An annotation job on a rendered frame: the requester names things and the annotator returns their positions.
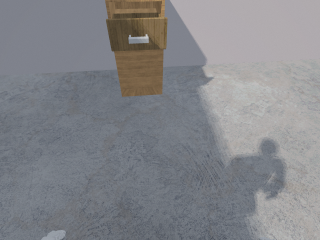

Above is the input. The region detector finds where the cabinet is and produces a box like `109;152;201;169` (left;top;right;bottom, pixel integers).
105;0;165;97

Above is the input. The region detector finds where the left robot hand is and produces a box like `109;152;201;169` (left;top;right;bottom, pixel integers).
41;230;66;240

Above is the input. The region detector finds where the handle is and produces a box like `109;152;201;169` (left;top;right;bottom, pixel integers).
128;34;149;44

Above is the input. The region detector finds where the drawer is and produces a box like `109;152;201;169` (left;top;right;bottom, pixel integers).
106;12;168;52

